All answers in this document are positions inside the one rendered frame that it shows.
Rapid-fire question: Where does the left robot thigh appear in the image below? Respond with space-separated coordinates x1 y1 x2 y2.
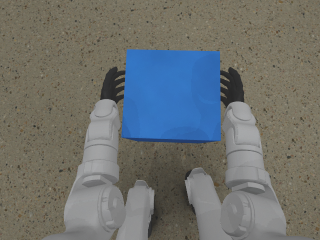
116 185 155 240

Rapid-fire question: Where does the left robot upper arm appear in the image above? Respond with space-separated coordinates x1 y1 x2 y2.
42 184 127 240

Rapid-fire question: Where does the robot right forearm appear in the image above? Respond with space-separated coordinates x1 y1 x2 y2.
222 101 281 207

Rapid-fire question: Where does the right robot hand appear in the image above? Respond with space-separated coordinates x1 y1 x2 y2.
220 67 245 109

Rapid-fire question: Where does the right robot upper arm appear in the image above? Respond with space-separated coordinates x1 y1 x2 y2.
219 190 314 240

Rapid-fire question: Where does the left robot shin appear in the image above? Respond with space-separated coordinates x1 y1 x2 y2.
127 180 151 229

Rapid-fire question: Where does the left robot hand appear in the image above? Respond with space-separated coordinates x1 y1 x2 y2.
100 66 126 104

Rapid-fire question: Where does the carton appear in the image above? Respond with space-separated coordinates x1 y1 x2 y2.
121 49 221 144

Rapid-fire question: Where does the robot left forearm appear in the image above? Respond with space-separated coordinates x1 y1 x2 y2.
64 99 121 226

